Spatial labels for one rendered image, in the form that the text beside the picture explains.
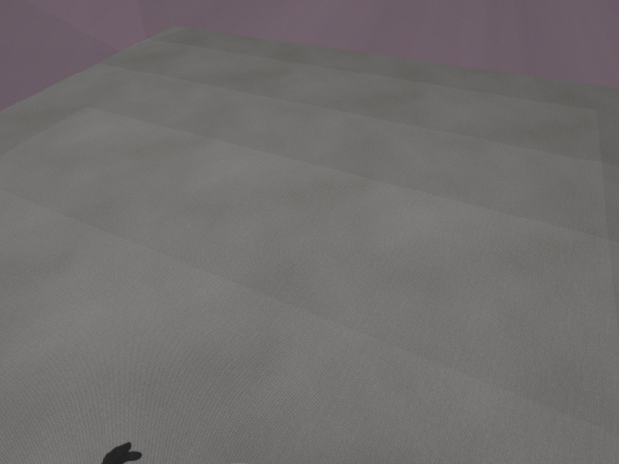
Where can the robot left hand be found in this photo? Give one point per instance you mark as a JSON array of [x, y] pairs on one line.
[[120, 455]]

